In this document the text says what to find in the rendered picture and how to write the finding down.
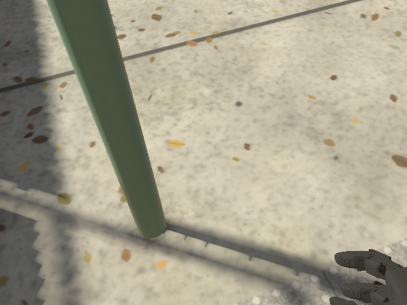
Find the right robot hand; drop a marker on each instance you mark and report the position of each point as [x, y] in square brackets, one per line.
[380, 266]

